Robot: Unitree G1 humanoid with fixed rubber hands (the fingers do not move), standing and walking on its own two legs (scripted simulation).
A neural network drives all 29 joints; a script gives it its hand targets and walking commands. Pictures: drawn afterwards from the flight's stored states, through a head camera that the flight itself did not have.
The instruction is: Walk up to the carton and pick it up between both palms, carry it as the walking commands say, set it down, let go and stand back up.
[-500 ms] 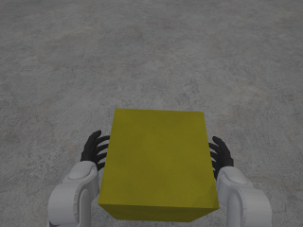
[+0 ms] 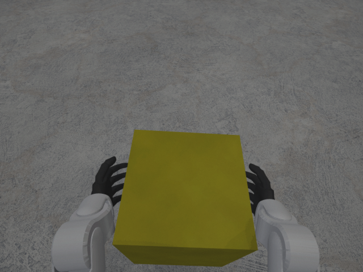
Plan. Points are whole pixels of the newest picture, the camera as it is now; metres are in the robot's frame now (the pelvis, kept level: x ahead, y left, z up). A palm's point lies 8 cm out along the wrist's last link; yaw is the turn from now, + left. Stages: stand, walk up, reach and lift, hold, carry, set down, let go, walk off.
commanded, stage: carry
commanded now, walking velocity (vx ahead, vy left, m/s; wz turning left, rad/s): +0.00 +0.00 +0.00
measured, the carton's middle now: (182, 204) +0.26 -0.01 +0.01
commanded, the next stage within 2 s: none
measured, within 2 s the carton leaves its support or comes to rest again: neither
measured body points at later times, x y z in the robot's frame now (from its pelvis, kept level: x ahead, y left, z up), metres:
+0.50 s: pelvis +0.20 +0.00 -0.01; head +0.21 -0.01 +0.44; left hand +0.45 +0.15 +0.08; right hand +0.46 -0.15 +0.07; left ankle +0.12 +0.11 -0.74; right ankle +0.14 -0.10 -0.74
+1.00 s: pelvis +0.29 +0.01 -0.02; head +0.30 +0.00 +0.43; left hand +0.55 +0.16 +0.05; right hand +0.55 -0.14 +0.04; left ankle +0.14 +0.11 -0.73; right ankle +0.26 -0.09 -0.74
